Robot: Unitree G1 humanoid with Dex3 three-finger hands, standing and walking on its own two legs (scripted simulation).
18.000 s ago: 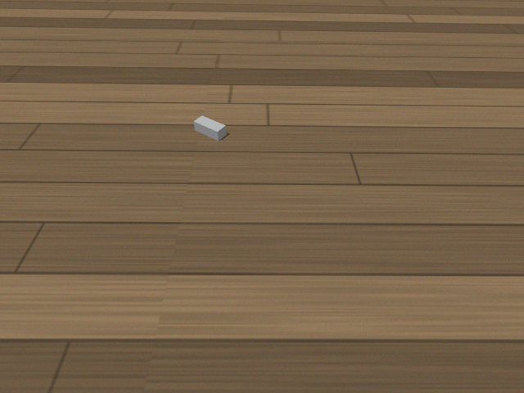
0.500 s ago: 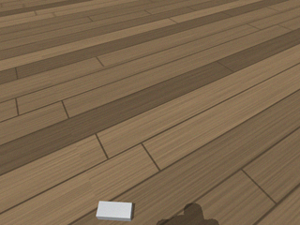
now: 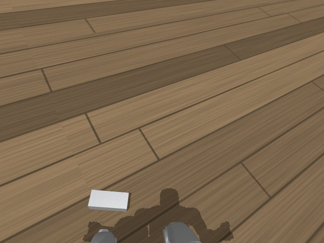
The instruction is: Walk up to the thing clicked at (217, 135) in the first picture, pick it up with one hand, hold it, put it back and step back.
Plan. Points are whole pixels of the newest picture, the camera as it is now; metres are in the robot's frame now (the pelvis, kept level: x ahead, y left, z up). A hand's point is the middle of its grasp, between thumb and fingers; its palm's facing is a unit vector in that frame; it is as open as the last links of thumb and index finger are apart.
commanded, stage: walk up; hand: left
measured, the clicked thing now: (109, 200) +0.39 +0.18 -0.71
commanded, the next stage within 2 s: none
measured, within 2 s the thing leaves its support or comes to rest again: neither
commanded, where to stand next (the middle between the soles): +0.03 -0.04 m, yaw +1 degrees
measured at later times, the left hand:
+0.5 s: hand out of the picture -0.02 +0.19 -0.09, palm faces +0.02 -0.83 -0.56, open 7.4 cm
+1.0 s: hand out of the picture +0.03 +0.28 -0.15, palm faces +0.07 -0.91 -0.41, open 7.4 cm
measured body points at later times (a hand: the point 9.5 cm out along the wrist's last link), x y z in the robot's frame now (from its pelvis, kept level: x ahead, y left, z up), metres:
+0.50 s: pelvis -0.04 -0.11 +0.01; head -0.03 -0.18 +0.45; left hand -0.02 +0.23 -0.06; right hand -0.01 -0.46 -0.14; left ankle +0.02 +0.06 -0.63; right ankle -0.03 -0.24 -0.71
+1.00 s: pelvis +0.01 -0.01 +0.00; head +0.03 +0.01 +0.45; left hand +0.03 +0.33 -0.12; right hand +0.13 -0.33 -0.08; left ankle +0.05 +0.11 -0.71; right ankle +0.02 -0.17 -0.64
